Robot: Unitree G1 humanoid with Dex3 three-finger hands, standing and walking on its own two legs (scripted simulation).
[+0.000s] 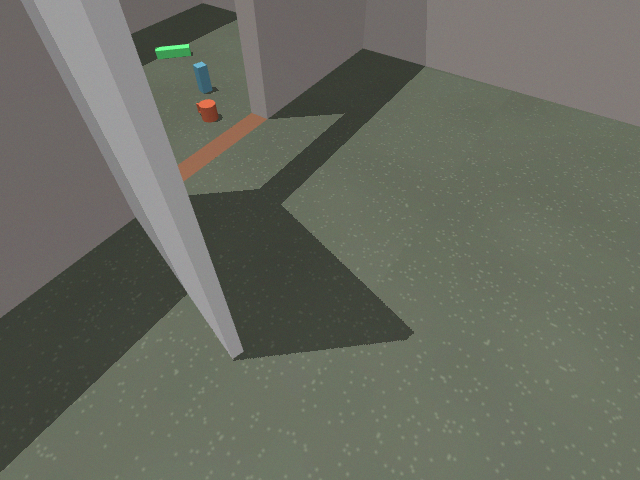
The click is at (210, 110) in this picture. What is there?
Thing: mug
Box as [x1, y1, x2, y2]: [196, 99, 217, 121]
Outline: 196,103 198,111 201,113 204,121 213,121 217,118 217,112 213,100 206,99 199,103
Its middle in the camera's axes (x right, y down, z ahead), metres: -0.64 -0.75 +2.21
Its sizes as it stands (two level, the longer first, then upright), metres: 0.126 0.092 0.090
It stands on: the floor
